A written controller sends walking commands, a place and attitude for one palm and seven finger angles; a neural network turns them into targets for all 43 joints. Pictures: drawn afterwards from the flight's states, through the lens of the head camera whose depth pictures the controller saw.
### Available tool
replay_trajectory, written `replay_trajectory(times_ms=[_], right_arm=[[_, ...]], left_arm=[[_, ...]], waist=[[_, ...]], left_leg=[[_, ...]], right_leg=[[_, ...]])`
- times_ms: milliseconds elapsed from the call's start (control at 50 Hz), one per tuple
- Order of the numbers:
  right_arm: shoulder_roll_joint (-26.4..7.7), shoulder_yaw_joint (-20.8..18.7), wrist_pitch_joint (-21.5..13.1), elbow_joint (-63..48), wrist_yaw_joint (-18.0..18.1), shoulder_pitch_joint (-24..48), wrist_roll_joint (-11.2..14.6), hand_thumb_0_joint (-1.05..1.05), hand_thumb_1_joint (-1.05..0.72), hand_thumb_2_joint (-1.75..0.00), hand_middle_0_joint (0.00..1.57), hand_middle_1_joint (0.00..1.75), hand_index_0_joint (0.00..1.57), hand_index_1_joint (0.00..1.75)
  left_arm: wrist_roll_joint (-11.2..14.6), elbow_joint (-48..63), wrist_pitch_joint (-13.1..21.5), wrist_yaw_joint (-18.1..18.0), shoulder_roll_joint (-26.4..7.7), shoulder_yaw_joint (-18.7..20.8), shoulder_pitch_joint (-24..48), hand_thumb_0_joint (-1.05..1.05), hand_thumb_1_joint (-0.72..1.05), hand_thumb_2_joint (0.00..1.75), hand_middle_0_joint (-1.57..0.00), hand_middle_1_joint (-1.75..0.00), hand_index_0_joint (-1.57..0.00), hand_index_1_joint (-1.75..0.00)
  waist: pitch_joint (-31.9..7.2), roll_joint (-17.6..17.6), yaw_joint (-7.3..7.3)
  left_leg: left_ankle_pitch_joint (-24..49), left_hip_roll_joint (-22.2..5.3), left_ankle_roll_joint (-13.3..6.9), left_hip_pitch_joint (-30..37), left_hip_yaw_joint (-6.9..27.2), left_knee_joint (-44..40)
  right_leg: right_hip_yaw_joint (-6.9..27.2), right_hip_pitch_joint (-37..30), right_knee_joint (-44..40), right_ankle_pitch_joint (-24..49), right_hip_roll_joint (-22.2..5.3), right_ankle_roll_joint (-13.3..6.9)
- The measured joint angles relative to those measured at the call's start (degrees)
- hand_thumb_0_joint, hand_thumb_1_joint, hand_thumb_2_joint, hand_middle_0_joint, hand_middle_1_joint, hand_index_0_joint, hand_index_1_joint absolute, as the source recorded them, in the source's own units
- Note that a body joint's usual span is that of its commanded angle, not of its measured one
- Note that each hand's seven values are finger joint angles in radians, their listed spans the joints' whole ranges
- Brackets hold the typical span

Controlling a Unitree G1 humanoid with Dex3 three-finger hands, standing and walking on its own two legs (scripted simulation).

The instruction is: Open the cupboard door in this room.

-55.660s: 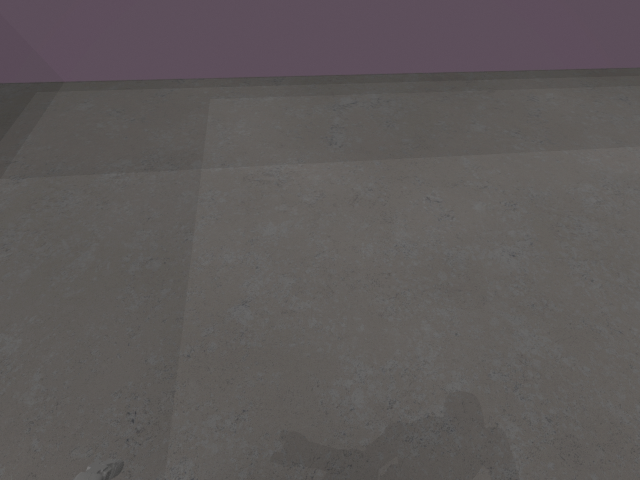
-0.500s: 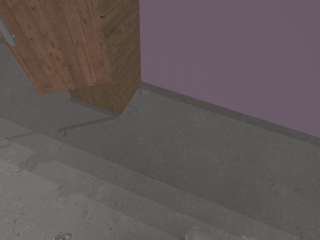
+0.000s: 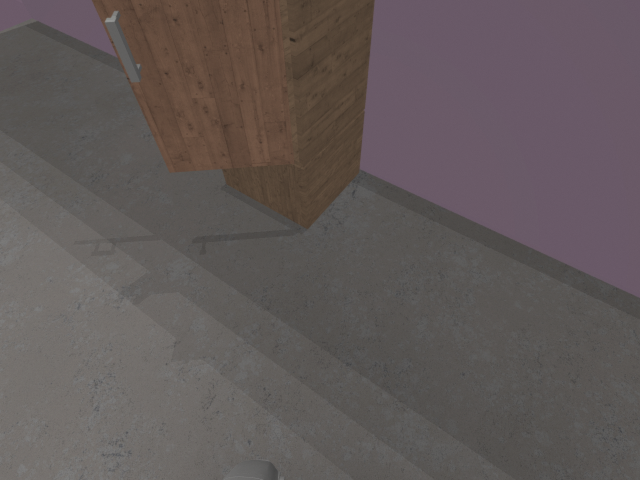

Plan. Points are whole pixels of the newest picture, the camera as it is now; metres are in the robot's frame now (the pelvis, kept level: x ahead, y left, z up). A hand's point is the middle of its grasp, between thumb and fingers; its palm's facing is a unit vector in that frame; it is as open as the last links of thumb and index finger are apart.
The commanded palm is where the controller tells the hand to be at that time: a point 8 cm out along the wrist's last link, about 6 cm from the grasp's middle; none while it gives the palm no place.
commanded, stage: take the last steps up to it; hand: left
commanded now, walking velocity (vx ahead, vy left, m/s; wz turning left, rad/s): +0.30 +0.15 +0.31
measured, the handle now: (126, 47) +0.97 +0.52 +0.01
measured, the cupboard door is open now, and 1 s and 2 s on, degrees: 40 40 40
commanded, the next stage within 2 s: come to a stop and stand still in 1.32 s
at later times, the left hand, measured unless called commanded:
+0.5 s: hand (163, 466) +0.15 +0.24 -0.17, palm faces +0.09 -0.98 -0.20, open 7.4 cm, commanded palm none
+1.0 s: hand (158, 453) +0.16 +0.26 -0.17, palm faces +0.26 -0.95 -0.18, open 7.3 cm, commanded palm none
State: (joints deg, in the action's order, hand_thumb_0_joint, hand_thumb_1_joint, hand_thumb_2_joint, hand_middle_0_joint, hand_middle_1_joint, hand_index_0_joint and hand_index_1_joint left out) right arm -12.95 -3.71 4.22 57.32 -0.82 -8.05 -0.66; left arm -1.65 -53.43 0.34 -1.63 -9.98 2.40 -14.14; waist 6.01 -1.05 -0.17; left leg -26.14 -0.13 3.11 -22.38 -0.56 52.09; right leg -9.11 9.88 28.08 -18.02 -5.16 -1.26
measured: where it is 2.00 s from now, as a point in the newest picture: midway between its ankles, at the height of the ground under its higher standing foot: (274, 400)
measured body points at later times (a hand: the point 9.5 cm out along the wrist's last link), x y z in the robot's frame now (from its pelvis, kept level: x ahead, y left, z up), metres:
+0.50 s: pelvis +0.08 +0.05 +0.00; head +0.11 +0.05 +0.45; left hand +0.14 +0.29 -0.15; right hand +0.06 -0.18 -0.16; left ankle -0.01 +0.12 -0.74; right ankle +0.16 -0.08 -0.71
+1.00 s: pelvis +0.24 +0.09 +0.00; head +0.27 +0.11 +0.45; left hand +0.15 +0.31 -0.16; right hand +0.36 -0.13 -0.15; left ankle +0.31 +0.24 -0.72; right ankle +0.19 -0.05 -0.74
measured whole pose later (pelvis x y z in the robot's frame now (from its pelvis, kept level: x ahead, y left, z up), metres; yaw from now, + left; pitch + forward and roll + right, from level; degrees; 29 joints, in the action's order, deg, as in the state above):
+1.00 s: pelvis +0.24 +0.09 +0.00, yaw +10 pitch +0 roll +0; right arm -10.8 -3.3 -0.5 58.9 -2.4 -10.0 -1.4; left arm -1.9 -63.6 3.2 -0.2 -9.3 3.1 -21.0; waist 2.8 -1.0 -2.6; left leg -11.2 -4.5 1.5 -26.5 -5.1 37.4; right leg -10.7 2.8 21.2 -17.6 -6.3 3.0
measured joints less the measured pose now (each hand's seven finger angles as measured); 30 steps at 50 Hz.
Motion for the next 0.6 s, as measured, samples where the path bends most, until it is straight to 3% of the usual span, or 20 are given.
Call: replay_trajectory(times_ms=[100, 140, 200, 240, 300, 380, 500, 580, 600], right_arm=[[0.8, 1.0, -1.2, -0.2, 0.0, 2.1, 0.0, 0.01, -0.91, -0.9, 0.19, 0.3, 0.19, 0.29], [0.9, 1.5, -2.4, -0.9, -0.2, 2.0, -0.2, 0.01, -0.91, -0.9, 0.19, 0.3, 0.2, 0.29], [1.7, 1.8, -3.9, -1.8, 0.1, 1.3, -0.9, 0.0, -0.91, -0.9, 0.19, 0.3, 0.2, 0.29], [2.1, 2.1, -4.6, -2.1, 0.7, -0.5, -0.9, 0.0, -0.91, -0.9, 0.2, 0.3, 0.2, 0.29], [2.7, 2.6, -5.5, -1.1, 1.2, -3.6, -0.7, 0.0, -0.91, -0.9, 0.2, 0.3, 0.2, 0.29], [3.5, 3.0, -6.2, 1.3, 1.3, -7.7, -0.5, 0.0, -0.91, -0.9, 0.2, 0.3, 0.2, 0.29], [4.3, 3.0, -6.3, 4.5, 1.3, -13.1, -0.7, 0.0, -0.91, -0.9, 0.2, 0.3, 0.2, 0.29], [4.2, 2.9, -6.2, 6.7, 1.4, -16.4, -0.7, 0.0, -0.91, -0.9, 0.2, 0.3, 0.2, 0.29], [4.1, 2.8, -6.1, 7.4, 1.3, -16.9, -0.4, 0.0, -0.91, -0.9, 0.2, 0.3, 0.2, 0.29]], left_arm=[[-0.1, -2.6, -0.1, 0.5, -1.6, 0.7, -2.4, 0.0, 0.91, 0.9, -0.21, -0.3, -0.2, -0.3], [0.2, -3.6, -0.5, 0.9, -2.3, 1.2, -3.8, 0.0, 0.91, 0.9, -0.21, -0.3, -0.2, -0.3], [0.2, -5.4, -2.4, 1.4, -3.4, 1.7, -3.8, 0.0, 0.91, 0.9, -0.21, -0.3, -0.2, -0.3], [0.0, -6.1, -3.1, 1.7, -3.5, 1.8, -2.9, 0.01, 0.91, 0.9, -0.2, -0.3, -0.2, -0.29], [-0.1, -5.7, -2.4, 2.4, -3.1, 1.6, -1.3, 0.01, 0.91, 0.9, -0.2, -0.3, -0.2, -0.29], [0.0, -4.4, -1.4, 2.5, -2.3, 1.1, 1.0, 0.01, 0.91, 0.9, -0.2, -0.3, -0.2, -0.29], [0.1, -3.1, -1.2, 2.6, -0.8, 0.4, 5.1, 0.01, 0.91, 0.9, -0.2, -0.3, -0.2, -0.29], [0.0, -1.6, -0.1, 2.9, 0.1, 0.2, 7.3, 0.01, 0.91, 0.9, -0.2, -0.3, -0.2, -0.29], [-0.1, -1.2, 0.8, 2.8, 0.4, 0.2, 7.8, 0.0, 0.91, 0.9, -0.2, -0.3, -0.2, -0.29]], waist=[[-0.2, -1.4, -1.65], [-1.1, -1.8, -1.78], [-1.4, -3.0, -2.23], [-2.0, -2.6, -2.05], [-2.4, -1.9, -1.9], [-2.8, -0.8, -1.38], [-2.6, 0.2, 0.74], [-2.3, 1.1, 1.99], [-1.8, 1.6, 2.01]], left_leg=[[2.0, 0.5, -1.3, 6.0, -3.0, -13.6], [6.9, 0.9, -3.2, 9.1, -4.0, -21.1], [7.5, 2.0, -6.3, 8.9, -4.5, -19.0], [6.9, 2.4, -6.9, 10.2, -4.1, -20.8], [8.9, 3.0, -7.0, 13.4, -3.2, -26.1], [10.2, 3.6, -7.5, 17.6, -2.4, -31.3], [8.1, 4.3, -7.1, 21.9, -2.3, -33.0], [3.1, 4.2, -6.1, 22.5, -2.1, -28.3], [0.9, 3.8, -5.9, 20.9, -1.9, -23.4]], right_leg=[[-2.0, 0.1, 2.6, -2.0, -1.1, 1.3], [-2.6, 1.3, 5.9, -4.0, -1.8, 2.3], [1.8, 7.4, 21.5, -12.1, -1.7, 2.5], [4.1, 11.9, 30.4, -10.7, -0.9, 2.3], [5.6, 16.7, 35.2, -5.3, -1.0, 2.6], [6.0, 19.5, 31.8, -1.3, -1.4, 3.1], [4.9, 18.1, 18.6, 0.7, -0.9, 2.8], [3.6, 12.5, 8.3, 2.9, 1.0, 1.6], [3.0, 11.5, 7.5, 5.0, 1.4, -0.1]])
